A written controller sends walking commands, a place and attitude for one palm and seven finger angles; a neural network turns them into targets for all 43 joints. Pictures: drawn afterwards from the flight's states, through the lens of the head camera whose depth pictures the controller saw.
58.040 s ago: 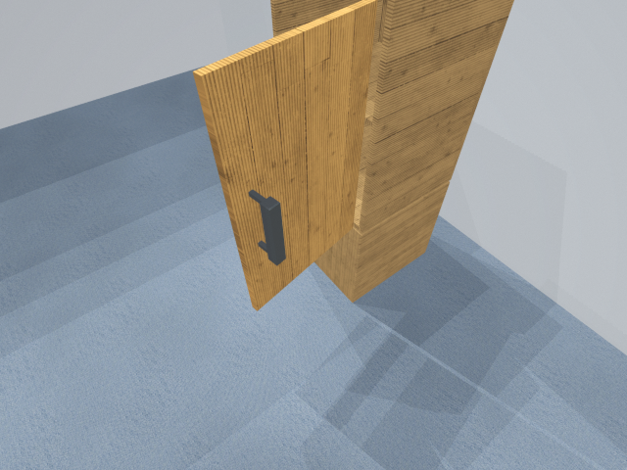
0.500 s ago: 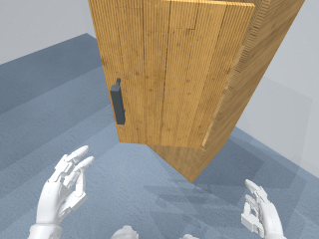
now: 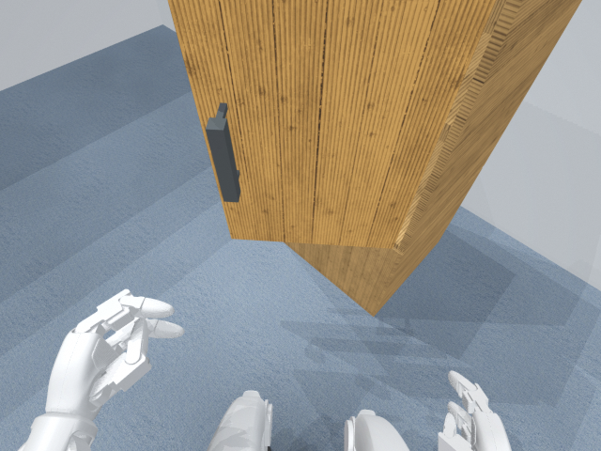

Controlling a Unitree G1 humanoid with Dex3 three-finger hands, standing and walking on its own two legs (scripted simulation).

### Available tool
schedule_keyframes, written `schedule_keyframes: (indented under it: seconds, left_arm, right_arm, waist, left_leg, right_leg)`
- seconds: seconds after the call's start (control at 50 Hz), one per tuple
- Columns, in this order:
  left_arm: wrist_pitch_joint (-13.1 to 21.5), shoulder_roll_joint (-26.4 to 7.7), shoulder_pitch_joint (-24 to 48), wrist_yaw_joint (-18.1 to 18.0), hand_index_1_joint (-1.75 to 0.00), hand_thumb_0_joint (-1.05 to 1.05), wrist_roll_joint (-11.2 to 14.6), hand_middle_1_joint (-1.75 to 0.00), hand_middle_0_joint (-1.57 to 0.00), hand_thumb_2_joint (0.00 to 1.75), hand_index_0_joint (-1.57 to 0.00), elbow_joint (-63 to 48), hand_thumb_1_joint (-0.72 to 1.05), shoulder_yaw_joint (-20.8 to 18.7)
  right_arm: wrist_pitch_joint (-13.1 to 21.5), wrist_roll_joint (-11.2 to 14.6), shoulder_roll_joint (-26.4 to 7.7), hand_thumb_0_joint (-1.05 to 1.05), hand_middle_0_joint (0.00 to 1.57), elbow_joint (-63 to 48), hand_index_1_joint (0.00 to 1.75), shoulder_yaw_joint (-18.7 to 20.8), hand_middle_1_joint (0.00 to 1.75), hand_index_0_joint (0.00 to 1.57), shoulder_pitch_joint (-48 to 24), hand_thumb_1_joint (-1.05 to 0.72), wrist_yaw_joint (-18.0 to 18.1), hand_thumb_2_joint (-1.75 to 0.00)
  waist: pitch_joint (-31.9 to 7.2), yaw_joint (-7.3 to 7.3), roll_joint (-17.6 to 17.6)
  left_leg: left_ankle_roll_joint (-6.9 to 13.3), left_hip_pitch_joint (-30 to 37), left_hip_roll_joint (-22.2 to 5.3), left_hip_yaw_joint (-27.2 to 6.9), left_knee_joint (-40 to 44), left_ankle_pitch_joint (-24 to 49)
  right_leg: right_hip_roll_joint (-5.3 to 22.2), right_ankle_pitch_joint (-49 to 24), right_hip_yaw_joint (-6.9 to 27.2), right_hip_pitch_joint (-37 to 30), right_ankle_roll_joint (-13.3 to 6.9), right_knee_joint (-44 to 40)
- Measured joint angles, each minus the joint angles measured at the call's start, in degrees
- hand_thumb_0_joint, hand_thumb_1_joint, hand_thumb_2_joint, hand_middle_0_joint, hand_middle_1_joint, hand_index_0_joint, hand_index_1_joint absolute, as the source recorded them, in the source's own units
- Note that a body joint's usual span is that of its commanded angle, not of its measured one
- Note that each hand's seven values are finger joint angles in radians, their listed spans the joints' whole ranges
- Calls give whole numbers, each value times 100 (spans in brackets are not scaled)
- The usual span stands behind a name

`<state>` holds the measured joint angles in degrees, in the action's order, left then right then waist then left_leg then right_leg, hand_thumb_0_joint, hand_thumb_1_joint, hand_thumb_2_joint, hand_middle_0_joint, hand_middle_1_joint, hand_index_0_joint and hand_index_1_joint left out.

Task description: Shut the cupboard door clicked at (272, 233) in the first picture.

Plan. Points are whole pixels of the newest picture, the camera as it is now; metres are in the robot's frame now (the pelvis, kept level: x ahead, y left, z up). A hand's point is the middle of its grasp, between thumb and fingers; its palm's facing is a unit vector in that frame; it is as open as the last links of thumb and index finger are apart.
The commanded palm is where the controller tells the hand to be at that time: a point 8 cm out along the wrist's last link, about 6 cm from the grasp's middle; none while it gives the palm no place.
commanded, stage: raise the hand and make a fist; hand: left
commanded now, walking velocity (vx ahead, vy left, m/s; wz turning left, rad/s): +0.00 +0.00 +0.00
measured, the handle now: (227, 154) +0.53 +0.16 +0.06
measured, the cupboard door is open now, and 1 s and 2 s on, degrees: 40 40 40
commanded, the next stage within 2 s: bring the fist close to the handle in 1.12 s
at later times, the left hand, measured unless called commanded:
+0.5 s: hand (129, 357) +0.22 +0.21 +0.06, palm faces +0.00 -1.00 -0.03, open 3.1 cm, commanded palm +0.20 +0.26 +0.06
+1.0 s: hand (142, 344) +0.23 +0.20 +0.06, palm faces -0.01 -1.00 -0.04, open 3.1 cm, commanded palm +0.21 +0.25 +0.06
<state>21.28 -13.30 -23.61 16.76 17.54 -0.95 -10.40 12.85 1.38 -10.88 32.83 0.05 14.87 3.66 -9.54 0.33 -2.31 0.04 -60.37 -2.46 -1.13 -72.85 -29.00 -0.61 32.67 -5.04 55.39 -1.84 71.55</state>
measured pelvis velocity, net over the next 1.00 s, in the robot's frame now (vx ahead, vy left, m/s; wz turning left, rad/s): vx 0.01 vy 0.01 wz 0.00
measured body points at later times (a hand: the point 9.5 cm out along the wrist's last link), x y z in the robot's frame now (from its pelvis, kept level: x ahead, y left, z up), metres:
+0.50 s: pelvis +0.01 +0.02 +0.00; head +0.07 +0.04 +0.45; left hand +0.21 +0.26 +0.06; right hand +0.22 -0.19 -0.05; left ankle +0.06 +0.12 -0.63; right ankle +0.02 -0.10 -0.63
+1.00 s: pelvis +0.01 +0.01 +0.00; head +0.07 +0.02 +0.45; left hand +0.22 +0.25 +0.06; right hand +0.19 -0.23 -0.07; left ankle +0.06 +0.12 -0.63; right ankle +0.02 -0.10 -0.63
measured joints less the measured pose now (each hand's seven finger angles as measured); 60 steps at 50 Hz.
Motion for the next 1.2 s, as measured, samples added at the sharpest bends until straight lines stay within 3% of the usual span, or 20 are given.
schedule_keyframes:
  seconds: [0.16, 0.34, 0.56, 0.94, 1.2]
  left_arm:
    - [396, 36, -181, -159, -107, 1, -118, -107, -90, 90, -90, -124, 90, 210]
    - [290, -26, -148, -320, -125, 2, -224, -125, -107, 90, -107, -329, 90, 284]
    - [94, -76, -25, -264, -144, 1, -253, -144, -125, 90, -125, -296, 90, 287]
    - [133, -99, 122, -214, -150, 1, -132, -150, -130, 90, -130, -80, 90, 181]
    - [208, -57, 135, -194, -150, 1, -137, -150, -130, 90, -130, -46, 90, 221]
  right_arm:
    - [-31, -35, -302, 2, 20, -118, 30, 119, 30, 20, -10, -90, -16, -90]
    - [-156, -68, -257, 2, 20, -452, 30, 19, 30, 20, -301, -90, -63, -90]
    - [-296, -101, -148, 1, 21, -636, 30, -209, 30, 20, -269, -90, -127, -90]
    - [-364, -57, -317, 2, 20, -453, 30, -71, 30, 20, 6, -90, -92, -90]
    - [-402, -56, -294, 2, 20, -494, 30, -79, 30, 20, -97, -90, -92, -90]
  waist:
    - [2, -28, 61]
    - [0, 2, 113]
    - [-49, 43, 61]
    - [-40, -66, 25]
    - [-62, -17, 21]
  left_leg:
    - [118, -58, 67, 48, -54, -41]
    - [164, -25, 92, -4, -57, -53]
    - [163, 85, 99, -55, 12, -54]
    - [95, 131, 54, -24, 63, -59]
    - [36, 121, 40, -44, 28, -81]
  right_leg:
    - [67, 15, 43, 21, 102, 1]
    - [80, -7, -7, -81, 150, -91]
    - [73, -21, -54, -231, 155, -215]
    - [30, 5, -14, -212, 89, -187]
    - [14, 62, -28, -177, 31, -99]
